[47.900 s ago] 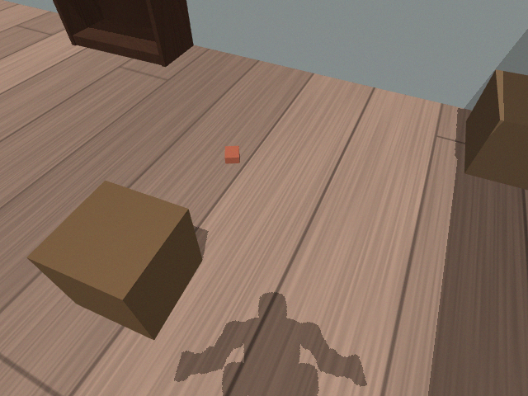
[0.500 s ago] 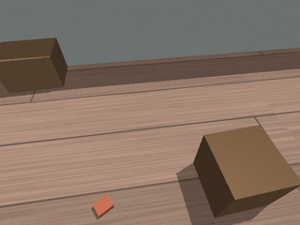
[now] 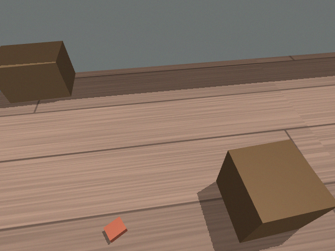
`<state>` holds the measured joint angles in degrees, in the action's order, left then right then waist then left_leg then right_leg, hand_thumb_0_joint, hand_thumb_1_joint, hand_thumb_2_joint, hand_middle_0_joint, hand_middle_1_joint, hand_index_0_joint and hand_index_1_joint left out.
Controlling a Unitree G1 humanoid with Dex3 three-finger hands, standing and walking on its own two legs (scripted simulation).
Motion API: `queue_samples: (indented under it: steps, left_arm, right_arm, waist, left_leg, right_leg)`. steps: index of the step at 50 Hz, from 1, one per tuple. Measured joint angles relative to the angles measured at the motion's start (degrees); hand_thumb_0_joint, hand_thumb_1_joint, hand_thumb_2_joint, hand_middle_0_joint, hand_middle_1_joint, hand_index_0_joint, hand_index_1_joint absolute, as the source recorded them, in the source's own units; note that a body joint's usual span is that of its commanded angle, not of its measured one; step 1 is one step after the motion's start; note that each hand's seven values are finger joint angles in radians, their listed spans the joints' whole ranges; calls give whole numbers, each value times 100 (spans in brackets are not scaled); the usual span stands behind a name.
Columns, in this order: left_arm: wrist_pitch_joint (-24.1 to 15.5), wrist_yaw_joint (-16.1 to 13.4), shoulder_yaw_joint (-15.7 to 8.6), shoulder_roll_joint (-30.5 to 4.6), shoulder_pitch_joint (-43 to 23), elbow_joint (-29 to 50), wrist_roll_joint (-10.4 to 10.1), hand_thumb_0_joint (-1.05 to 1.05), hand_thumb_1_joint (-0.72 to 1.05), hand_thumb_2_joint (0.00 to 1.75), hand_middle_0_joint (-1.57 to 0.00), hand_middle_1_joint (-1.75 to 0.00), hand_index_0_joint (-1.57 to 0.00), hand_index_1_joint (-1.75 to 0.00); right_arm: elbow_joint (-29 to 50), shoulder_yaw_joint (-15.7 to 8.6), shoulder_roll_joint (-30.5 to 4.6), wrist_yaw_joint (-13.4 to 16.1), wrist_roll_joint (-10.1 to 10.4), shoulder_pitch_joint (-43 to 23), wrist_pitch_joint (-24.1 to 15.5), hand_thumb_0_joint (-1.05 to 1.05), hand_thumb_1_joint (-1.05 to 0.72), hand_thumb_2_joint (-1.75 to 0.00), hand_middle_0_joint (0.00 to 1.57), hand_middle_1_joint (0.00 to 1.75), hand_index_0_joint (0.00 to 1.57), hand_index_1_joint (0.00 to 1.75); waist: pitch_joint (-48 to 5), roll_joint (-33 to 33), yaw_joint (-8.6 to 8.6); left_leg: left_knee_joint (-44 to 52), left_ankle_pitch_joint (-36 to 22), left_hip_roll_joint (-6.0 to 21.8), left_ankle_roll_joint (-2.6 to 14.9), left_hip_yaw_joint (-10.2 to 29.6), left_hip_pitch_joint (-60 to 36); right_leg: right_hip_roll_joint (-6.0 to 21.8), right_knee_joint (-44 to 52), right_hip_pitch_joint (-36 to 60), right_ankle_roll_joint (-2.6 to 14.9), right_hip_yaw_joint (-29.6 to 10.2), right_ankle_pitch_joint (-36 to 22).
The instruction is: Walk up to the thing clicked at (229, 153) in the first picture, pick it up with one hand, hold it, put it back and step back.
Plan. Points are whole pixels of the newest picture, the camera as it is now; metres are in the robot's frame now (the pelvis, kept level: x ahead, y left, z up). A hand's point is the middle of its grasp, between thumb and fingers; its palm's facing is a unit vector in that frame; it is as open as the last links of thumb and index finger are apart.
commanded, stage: stand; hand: left
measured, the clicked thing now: (115, 229) +0.37 +0.31 -0.76
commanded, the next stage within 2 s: walk up in 1.02 s
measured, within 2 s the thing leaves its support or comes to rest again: neither
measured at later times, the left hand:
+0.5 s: hand out of the picture +0.08 +0.25 -0.16, palm faces -0.02 -0.94 -0.34, open 7.4 cm
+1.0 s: hand out of the picture +0.08 +0.25 -0.16, palm faces -0.03 -0.94 -0.35, open 7.4 cm
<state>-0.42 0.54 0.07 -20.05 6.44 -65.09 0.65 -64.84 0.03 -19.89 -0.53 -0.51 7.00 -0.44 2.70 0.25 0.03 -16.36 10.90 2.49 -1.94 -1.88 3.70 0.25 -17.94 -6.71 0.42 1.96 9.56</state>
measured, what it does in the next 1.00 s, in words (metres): stands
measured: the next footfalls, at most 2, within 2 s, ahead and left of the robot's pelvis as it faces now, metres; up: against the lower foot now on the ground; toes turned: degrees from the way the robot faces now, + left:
left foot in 1.36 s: -0.04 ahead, +0.20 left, +0.00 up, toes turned -2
right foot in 1.74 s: -0.06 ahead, -0.04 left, +0.00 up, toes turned -1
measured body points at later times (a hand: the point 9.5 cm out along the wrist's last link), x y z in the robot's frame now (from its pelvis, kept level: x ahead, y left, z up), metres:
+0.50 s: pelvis +0.00 +0.00 +0.00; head +0.02 +0.00 +0.45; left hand +0.08 +0.30 -0.13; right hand +0.07 -0.30 -0.14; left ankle -0.02 +0.14 -0.75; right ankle +0.00 -0.11 -0.75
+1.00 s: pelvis +0.01 +0.00 +0.00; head +0.02 +0.00 +0.45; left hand +0.08 +0.30 -0.13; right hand +0.08 -0.30 -0.14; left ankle -0.02 +0.14 -0.75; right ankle +0.00 -0.11 -0.75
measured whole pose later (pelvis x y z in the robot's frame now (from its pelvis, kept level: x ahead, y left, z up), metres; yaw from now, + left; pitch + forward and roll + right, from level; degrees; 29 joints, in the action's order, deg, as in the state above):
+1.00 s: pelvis +0.01 +0.00 +0.00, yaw +0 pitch -2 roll +0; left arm -0.5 0.4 -0.1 -20.0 6.2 -64.7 0.7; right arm -64.2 0.1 -19.9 -0.4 -0.5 6.7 -0.4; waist 2.5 0.3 0.0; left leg -16.2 11.4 2.6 -2.0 -1.9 3.0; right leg 0.2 -17.8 -6.0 0.4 1.9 10.1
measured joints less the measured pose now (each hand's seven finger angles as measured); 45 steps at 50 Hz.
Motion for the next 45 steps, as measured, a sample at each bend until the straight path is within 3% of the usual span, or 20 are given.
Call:
queue_samples:
  steps: [45]
  left_arm:
    - [-14, -14, -15, 4, -25, 28, 3, 0, 91, 90, -20, -30, -20, -30]
  right_arm:
    - [60, 11, 3, 10, 5, -19, 3, 1, -91, -90, 21, 30, 20, 30]
  waist:
    - [-1, 2, -1]
  left_leg:
    - [11, 57, 7, -2, 4, -60]
  right_leg:
    - [-5, 11, 62, -3, 4, 58]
